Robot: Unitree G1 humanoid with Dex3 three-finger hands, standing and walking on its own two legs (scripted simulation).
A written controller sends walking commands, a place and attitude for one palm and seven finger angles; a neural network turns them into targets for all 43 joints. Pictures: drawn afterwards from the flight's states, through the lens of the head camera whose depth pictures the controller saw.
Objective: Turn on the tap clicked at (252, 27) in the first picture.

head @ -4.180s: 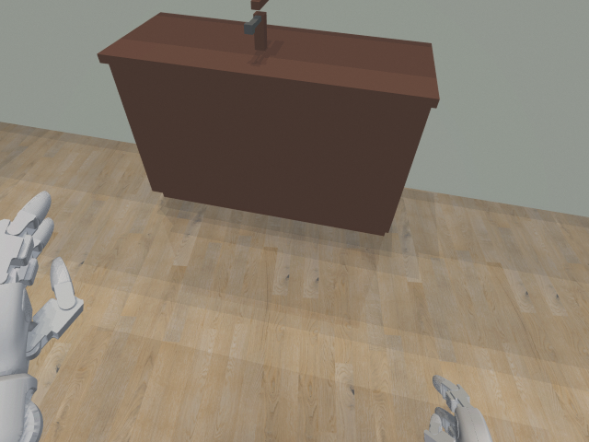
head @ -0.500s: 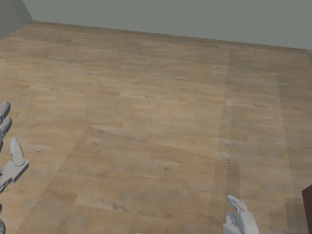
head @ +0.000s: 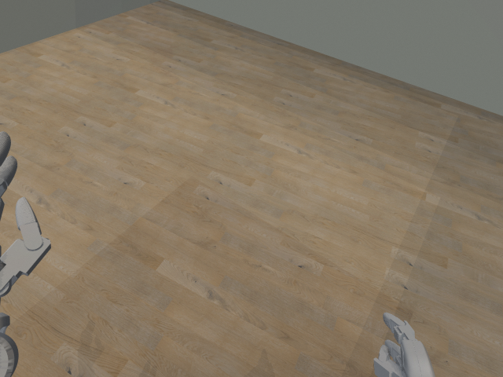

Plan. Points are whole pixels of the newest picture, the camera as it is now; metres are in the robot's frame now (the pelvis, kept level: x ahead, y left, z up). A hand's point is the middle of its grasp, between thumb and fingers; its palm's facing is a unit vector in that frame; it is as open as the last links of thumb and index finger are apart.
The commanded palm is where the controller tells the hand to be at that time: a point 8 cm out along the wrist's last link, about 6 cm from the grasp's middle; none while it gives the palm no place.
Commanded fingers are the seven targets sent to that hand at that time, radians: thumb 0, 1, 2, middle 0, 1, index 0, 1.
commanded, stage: walk to a spot facing it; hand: left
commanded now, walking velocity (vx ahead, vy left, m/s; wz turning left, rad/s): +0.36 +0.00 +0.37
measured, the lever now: out of the picture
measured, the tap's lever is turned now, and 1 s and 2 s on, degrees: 0 0 0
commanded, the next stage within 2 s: turn to face it in 0.94 s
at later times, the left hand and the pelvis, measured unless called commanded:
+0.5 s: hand (62, 247) +0.21 +0.23 +0.18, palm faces +0.54 -0.72 -0.44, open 7.5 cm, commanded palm +0.14 +0.27 +0.19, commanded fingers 0.00 0.90 0.90 -0.20 -0.30 -0.20 -0.30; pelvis +0.05 -0.04 +0.02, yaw +12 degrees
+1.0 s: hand (19, 165) +0.29 +0.30 +0.22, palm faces +0.63 -0.63 -0.46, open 7.5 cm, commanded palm +0.22 +0.33 +0.19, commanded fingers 0.00 0.90 0.90 -0.20 -0.30 -0.20 -0.30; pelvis +0.16 +0.01 +0.02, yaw +20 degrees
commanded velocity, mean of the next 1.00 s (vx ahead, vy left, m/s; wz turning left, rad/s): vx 0.32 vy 0.00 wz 0.29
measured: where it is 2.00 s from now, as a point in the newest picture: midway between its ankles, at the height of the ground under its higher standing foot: outside the picture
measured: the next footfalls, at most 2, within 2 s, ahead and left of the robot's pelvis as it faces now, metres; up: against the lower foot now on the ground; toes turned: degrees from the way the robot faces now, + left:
right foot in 0.32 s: +0.08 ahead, -0.13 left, +0.00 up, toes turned +0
left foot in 0.76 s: +0.19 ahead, +0.13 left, +0.00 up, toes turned +26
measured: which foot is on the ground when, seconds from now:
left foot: down 0.00-0.34, up 0.36-0.74, down 0.76-1.00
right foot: up 0.00-0.30, down 0.32-0.76, up 0.78-1.00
